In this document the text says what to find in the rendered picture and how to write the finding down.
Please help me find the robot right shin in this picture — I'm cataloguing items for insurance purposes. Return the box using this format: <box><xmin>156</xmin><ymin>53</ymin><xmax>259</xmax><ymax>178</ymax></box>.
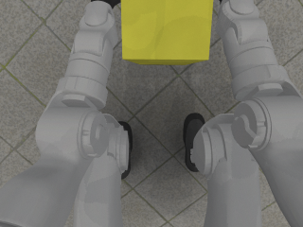
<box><xmin>190</xmin><ymin>113</ymin><xmax>256</xmax><ymax>171</ymax></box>

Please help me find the robot left thigh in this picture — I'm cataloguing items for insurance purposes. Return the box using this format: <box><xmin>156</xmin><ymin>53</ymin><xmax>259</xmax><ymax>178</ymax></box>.
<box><xmin>73</xmin><ymin>123</ymin><xmax>129</xmax><ymax>227</ymax></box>

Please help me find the robot left forearm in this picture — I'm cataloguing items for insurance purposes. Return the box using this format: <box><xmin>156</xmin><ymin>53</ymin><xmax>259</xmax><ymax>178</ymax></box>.
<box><xmin>35</xmin><ymin>0</ymin><xmax>118</xmax><ymax>144</ymax></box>

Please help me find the carton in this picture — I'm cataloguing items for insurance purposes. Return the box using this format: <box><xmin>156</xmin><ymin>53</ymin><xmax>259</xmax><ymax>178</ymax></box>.
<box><xmin>120</xmin><ymin>0</ymin><xmax>214</xmax><ymax>65</ymax></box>

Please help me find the robot right upper arm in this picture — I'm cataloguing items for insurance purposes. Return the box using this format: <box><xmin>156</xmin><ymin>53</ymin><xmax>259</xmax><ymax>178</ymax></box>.
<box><xmin>231</xmin><ymin>96</ymin><xmax>303</xmax><ymax>227</ymax></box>

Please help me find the robot left upper arm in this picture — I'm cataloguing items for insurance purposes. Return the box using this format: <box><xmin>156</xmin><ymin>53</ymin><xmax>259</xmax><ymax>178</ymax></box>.
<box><xmin>0</xmin><ymin>106</ymin><xmax>110</xmax><ymax>227</ymax></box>

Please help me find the robot right forearm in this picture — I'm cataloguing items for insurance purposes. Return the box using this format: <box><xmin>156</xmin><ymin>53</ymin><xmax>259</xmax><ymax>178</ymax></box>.
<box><xmin>215</xmin><ymin>0</ymin><xmax>303</xmax><ymax>102</ymax></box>

